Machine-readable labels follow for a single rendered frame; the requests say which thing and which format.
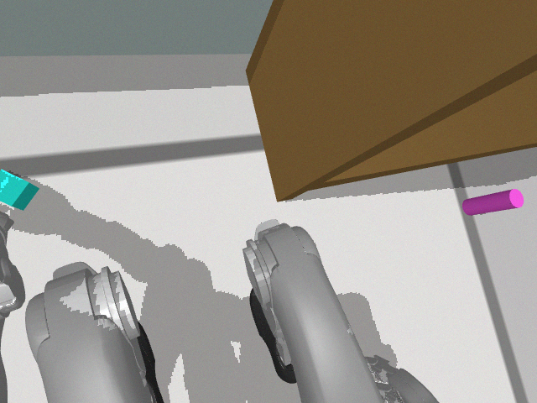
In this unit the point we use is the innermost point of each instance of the left robot foot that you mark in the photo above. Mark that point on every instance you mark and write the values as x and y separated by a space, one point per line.
149 361

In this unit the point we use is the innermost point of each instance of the right robot foot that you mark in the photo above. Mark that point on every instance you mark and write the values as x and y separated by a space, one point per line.
286 373

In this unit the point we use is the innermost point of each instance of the right robot hand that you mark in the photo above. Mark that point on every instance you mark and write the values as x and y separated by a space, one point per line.
402 387

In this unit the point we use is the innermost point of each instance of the bookshelf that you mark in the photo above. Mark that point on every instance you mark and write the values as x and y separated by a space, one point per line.
350 90

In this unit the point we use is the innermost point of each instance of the left robot arm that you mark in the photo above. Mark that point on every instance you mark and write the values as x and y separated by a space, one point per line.
12 294

